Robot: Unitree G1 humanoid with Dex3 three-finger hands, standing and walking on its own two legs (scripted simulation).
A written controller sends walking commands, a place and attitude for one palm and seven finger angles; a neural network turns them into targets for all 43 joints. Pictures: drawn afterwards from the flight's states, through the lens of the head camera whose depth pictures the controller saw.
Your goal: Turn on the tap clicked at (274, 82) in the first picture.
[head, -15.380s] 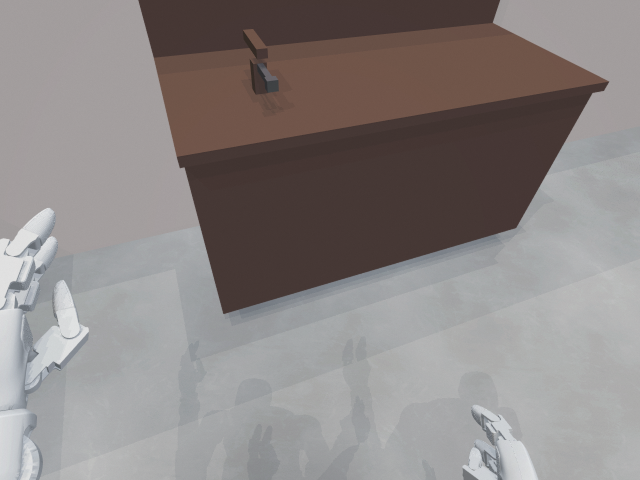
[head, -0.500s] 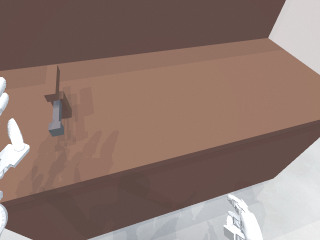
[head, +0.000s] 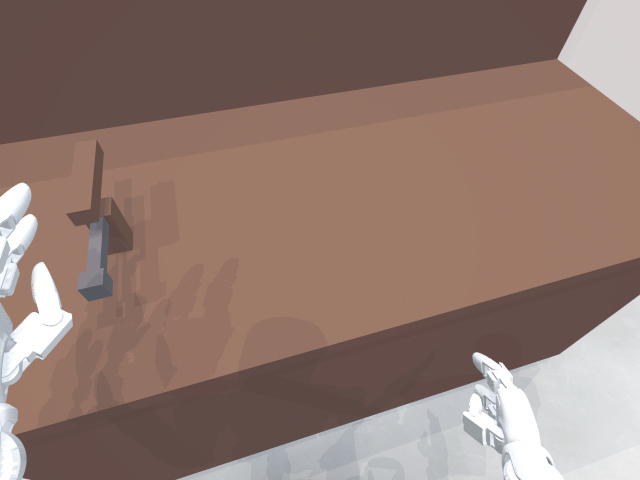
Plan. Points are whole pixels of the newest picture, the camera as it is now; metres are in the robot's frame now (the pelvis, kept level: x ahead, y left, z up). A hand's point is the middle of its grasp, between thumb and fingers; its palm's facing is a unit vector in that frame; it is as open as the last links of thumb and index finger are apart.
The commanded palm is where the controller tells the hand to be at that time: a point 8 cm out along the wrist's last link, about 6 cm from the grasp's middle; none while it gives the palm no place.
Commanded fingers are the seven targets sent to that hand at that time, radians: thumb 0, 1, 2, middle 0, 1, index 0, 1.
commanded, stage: come to a stop and stand still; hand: left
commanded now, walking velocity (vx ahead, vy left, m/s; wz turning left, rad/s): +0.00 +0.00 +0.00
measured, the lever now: (95, 284) +0.31 +0.31 +0.06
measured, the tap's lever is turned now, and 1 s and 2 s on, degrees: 0 0 0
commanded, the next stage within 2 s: look again from close up in 1.48 s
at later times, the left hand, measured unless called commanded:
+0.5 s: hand out of the picture +0.17 +0.31 +0.17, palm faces +0.44 -0.83 -0.34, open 7.4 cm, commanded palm +0.11 +0.32 +0.18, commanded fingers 0.00 0.90 0.90 -0.20 -0.30 -0.20 -0.30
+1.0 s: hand out of the picture +0.19 +0.30 +0.17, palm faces +0.44 -0.84 -0.32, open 7.4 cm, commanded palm +0.13 +0.33 +0.18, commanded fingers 0.00 0.90 0.90 -0.20 -0.30 -0.20 -0.30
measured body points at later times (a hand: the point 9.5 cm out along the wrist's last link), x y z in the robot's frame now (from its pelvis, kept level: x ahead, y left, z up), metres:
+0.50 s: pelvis -0.05 +0.04 +0.00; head -0.04 +0.08 +0.44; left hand +0.14 +0.35 +0.18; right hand +0.11 -0.18 -0.07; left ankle +0.01 +0.11 -0.74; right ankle +0.02 -0.08 -0.74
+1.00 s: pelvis -0.02 +0.04 +0.00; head -0.01 +0.07 +0.45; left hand +0.16 +0.34 +0.19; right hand +0.17 -0.16 -0.06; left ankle +0.01 +0.12 -0.74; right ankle +0.02 -0.08 -0.74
